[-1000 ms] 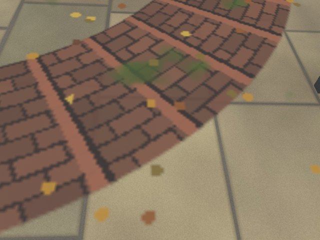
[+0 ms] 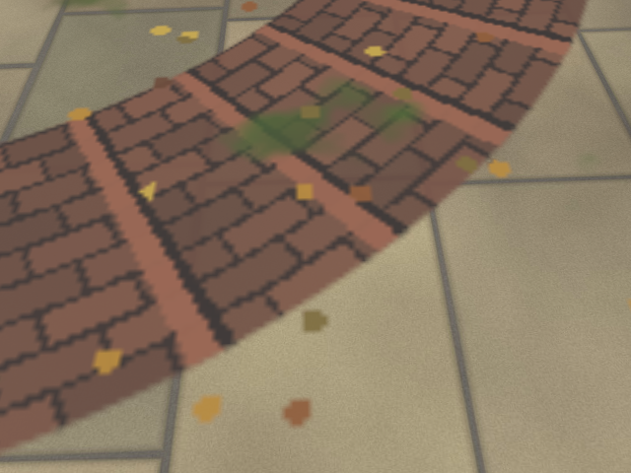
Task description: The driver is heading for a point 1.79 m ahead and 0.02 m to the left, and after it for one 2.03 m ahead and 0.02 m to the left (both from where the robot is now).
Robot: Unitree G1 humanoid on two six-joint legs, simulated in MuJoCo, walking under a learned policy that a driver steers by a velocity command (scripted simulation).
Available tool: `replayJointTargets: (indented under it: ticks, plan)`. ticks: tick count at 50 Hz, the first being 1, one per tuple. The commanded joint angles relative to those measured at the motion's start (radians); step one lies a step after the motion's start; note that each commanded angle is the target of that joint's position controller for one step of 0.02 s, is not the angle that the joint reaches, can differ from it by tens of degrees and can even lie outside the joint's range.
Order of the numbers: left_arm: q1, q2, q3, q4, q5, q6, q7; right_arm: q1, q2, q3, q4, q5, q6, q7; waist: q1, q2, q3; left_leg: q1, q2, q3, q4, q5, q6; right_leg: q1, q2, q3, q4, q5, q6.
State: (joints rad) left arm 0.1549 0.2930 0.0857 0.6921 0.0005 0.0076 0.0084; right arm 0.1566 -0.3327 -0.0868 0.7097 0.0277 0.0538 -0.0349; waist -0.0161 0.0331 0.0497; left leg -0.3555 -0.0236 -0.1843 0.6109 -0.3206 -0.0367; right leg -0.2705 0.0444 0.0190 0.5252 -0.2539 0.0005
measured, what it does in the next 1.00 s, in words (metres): walks ahead: left foot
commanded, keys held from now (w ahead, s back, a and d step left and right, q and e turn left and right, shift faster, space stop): q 0.08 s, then w+q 0.24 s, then w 0.08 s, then w+e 0.60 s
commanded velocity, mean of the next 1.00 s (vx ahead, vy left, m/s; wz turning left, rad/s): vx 0.34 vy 0.00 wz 0.08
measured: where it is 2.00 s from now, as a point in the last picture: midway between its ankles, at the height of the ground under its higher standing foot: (300, 327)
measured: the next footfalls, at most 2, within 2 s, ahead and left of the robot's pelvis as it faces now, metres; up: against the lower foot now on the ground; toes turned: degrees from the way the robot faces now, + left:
left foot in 0.52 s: +0.12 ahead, +0.21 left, +0.00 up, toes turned +17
right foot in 1.04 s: +0.48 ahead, +0.05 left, +0.00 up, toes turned -2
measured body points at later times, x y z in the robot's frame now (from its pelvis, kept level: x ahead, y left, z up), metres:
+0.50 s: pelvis +0.07 +0.05 +0.01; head +0.09 +0.07 +0.46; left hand +0.01 +0.35 -0.11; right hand +0.34 -0.12 -0.06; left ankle +0.09 +0.19 -0.72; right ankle +0.00 -0.10 -0.73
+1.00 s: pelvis +0.28 +0.13 -0.01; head +0.33 +0.13 +0.44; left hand +0.50 +0.36 -0.10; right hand +0.30 -0.16 -0.13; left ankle +0.09 +0.20 -0.73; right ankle +0.45 +0.04 -0.71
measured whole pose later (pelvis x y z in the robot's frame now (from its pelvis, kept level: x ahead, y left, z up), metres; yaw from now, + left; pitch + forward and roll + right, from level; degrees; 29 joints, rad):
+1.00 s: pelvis +0.28 +0.13 -0.01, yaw +1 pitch +2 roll +1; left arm 0.05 0.25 0.04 0.66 -0.03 -0.04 -0.08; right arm 0.38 -0.28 -0.07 0.81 0.01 -0.05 -0.03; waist -0.07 -0.02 0.06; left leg 0.16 0.00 0.27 0.27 -0.44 0.00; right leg -0.60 -0.01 -0.07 0.63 -0.08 -0.08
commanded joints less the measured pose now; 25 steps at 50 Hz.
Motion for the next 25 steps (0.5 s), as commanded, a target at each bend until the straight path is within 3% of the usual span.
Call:
replayJointTargets:
  ticks: [1, 2, 3, 5, 8, 10, 18, 22, 24, 25]
  plan:
    - [0.054, 0.209, 0.046, -0.081, 0.060, -0.016, 0.004, 0.020, -0.123, -0.034, -0.096, -0.020, -0.028, -0.005, 0.012, -0.271, -0.101, -0.247, -0.019, 0.007, 0.444, -0.331, 0.001, 0.107, -0.473, 0.537, -0.294, 0.130, -0.279]
    - [-0.009, 0.149, 0.027, -0.093, 0.054, -0.029, 0.006, 0.027, -0.169, -0.054, -0.074, -0.008, -0.026, -0.003, -0.015, -0.175, -0.059, -0.245, 0.004, -0.006, 0.537, -0.256, -0.001, 0.067, -0.422, 0.434, -0.287, 0.098, -0.265]
    - [-0.064, 0.119, 0.018, -0.097, 0.035, -0.035, 0.009, 0.053, -0.161, -0.058, -0.045, -0.007, -0.017, -0.007, -0.036, -0.137, -0.027, -0.256, 0.013, 0.008, 0.564, -0.181, -0.012, 0.061, -0.344, 0.316, -0.277, 0.067, -0.213]
    - [-0.055, 0.101, 0.010, -0.093, 0.012, -0.041, 0.026, 0.060, -0.126, -0.053, -0.033, -0.011, -0.007, -0.007, -0.015, -0.142, -0.037, -0.292, 0.028, 0.038, 0.612, -0.057, -0.037, 0.113, -0.291, 0.203, -0.278, 0.068, -0.181]
    - [0.060, 0.108, 0.012, -0.068, 0.008, -0.041, 0.045, -0.026, -0.096, -0.037, -0.087, 0.000, -0.020, 0.013, 0.056, -0.169, -0.046, -0.381, 0.058, 0.095, 0.536, 0.024, -0.056, 0.233, -0.299, 0.186, -0.348, -0.157, -0.191]
    - [0.111, 0.126, 0.018, -0.054, 0.007, -0.046, 0.047, -0.068, -0.084, -0.030, -0.113, -0.003, -0.029, 0.020, 0.086, -0.152, -0.041, -0.419, 0.073, 0.099, 0.465, 0.025, -0.062, 0.304, -0.332, 0.193, -0.370, -0.187, -0.200]
    - [0.152, 0.169, 0.044, -0.014, -0.007, -0.071, 0.015, -0.109, -0.011, 0.004, -0.162, -0.002, -0.061, 0.057, 0.099, -0.132, 0.016, -0.318, 0.117, 0.165, 0.194, 0.055, -0.009, 0.263, -0.364, 0.028, -0.420, -0.095, -0.203]
    - [0.169, 0.183, 0.044, 0.028, -0.031, -0.075, -0.017, -0.110, -0.009, 0.015, -0.162, -0.002, -0.076, 0.069, 0.082, -0.141, 0.032, -0.138, 0.089, 0.216, 0.037, 0.006, 0.049, 0.188, -0.355, -0.020, -0.395, -0.029, -0.206]
    - [0.140, 0.197, 0.040, 0.043, -0.053, -0.064, -0.027, -0.036, -0.026, 0.007, -0.138, -0.003, -0.085, 0.073, 0.011, -0.131, 0.017, 0.032, 0.052, 0.259, -0.092, 0.067, 0.083, 0.123, -0.351, -0.026, -0.315, 0.034, -0.192]
    - [0.137, 0.180, 0.029, 0.052, -0.052, -0.064, -0.029, 0.070, -0.061, -0.013, -0.099, -0.003, -0.087, 0.068, -0.046, -0.109, -0.035, 0.220, 0.020, 0.275, -0.137, 0.109, 0.102, 0.051, -0.320, -0.054, -0.198, 0.162, -0.168]
Over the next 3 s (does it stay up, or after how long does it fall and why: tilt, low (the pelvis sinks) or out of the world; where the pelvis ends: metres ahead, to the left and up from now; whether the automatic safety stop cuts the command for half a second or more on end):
stays up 1.28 0.08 0.00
